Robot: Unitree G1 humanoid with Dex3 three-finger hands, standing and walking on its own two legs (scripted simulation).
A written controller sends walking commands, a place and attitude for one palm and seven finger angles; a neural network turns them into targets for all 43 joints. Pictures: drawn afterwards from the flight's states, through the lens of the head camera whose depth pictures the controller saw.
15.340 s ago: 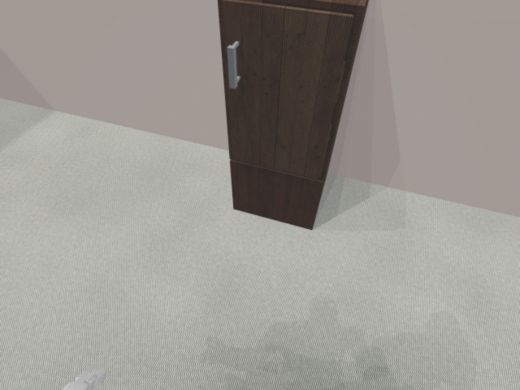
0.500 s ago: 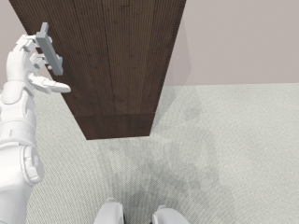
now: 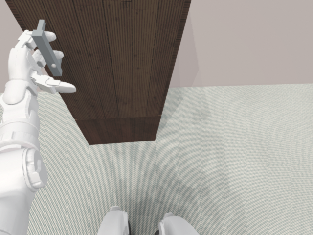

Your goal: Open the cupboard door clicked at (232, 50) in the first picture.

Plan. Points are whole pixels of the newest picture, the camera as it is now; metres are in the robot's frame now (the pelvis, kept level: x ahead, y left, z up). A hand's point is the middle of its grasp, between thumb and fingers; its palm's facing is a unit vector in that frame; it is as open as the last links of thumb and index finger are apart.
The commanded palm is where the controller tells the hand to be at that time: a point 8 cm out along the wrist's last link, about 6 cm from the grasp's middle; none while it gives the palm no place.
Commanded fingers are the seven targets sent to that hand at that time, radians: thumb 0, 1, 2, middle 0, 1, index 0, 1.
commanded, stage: slide the fingers in behind the handle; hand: left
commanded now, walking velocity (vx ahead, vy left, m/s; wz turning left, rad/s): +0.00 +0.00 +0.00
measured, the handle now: (50, 49) +0.57 +0.23 +0.09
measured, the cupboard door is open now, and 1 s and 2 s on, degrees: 0 1 45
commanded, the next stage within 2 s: close the thumb around the handle in 0.10 s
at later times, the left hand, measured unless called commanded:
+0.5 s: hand (57, 65) +0.52 +0.21 +0.08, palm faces +0.05 -1.00 +0.00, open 11.3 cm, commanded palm +0.50 +0.25 +0.09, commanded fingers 0.00 0.40 0.68 -0.36 -1.30 -0.36 -1.30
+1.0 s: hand (59, 67) +0.51 +0.20 +0.08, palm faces +0.05 -1.00 +0.00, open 5.5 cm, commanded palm +0.50 +0.24 +0.09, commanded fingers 0.00 0.90 0.90 -0.40 -1.35 -0.40 -1.35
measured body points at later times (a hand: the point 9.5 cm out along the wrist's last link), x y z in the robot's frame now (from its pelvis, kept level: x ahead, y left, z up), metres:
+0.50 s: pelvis +0.01 +0.01 +0.00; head +0.13 +0.03 +0.43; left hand +0.51 +0.26 +0.09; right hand +0.00 -0.26 -0.10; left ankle +0.05 +0.09 -0.67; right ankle -0.02 -0.10 -0.67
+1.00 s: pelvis +0.01 +0.00 +0.00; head +0.12 +0.03 +0.44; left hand +0.50 +0.26 +0.09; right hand +0.00 -0.26 -0.11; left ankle +0.05 +0.09 -0.67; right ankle -0.02 -0.10 -0.67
